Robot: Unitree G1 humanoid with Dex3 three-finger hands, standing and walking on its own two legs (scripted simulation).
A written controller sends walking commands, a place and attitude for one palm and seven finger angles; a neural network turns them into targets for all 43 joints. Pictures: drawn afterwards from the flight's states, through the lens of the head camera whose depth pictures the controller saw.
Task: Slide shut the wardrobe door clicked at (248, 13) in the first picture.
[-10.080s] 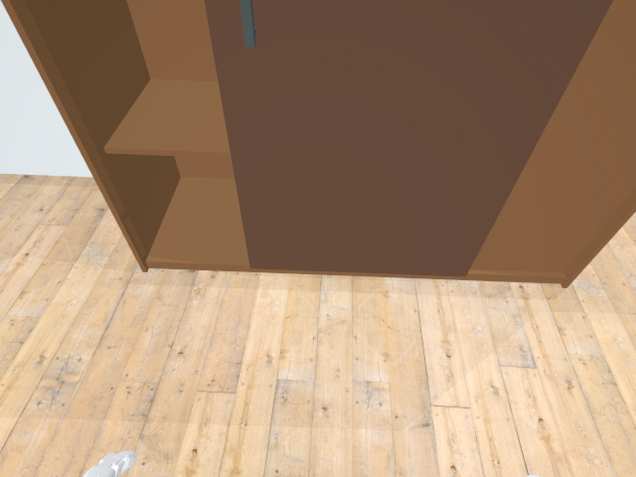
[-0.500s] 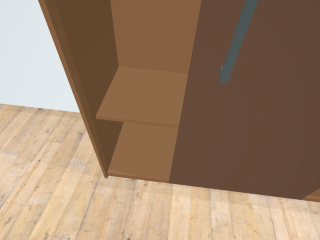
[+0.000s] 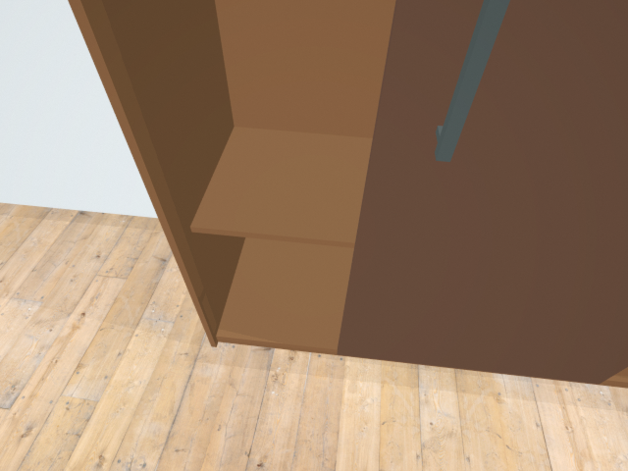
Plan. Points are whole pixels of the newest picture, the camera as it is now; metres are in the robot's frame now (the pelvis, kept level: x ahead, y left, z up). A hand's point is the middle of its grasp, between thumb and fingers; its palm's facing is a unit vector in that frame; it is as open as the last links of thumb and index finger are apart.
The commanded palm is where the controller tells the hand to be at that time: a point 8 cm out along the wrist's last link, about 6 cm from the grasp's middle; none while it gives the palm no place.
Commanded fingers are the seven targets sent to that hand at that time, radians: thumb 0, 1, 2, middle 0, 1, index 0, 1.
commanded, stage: shuffle to correct the standing spot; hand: right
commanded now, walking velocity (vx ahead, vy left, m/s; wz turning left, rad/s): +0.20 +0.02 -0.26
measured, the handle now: (467, 66) +0.54 -0.16 +0.26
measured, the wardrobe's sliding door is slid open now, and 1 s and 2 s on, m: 0.41 0.41 0.41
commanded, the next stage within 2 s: come to a stop and stand still in 0.26 s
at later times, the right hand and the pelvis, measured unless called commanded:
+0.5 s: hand out of the picture +0.08 -0.17 -0.19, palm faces +0.08 +0.98 -0.20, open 7.4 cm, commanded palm none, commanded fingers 0.00 -0.90 -0.90 0.20 0.30 0.20 0.30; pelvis +0.08 +0.00 -0.02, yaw -2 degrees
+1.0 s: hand out of the picture +0.09 -0.18 -0.17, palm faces +0.05 +0.96 -0.27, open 7.4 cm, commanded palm none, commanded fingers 0.00 -0.90 -0.90 0.20 0.30 0.20 0.30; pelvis +0.07 +0.01 -0.01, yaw -1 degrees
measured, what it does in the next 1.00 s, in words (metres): steps on the spot: right foot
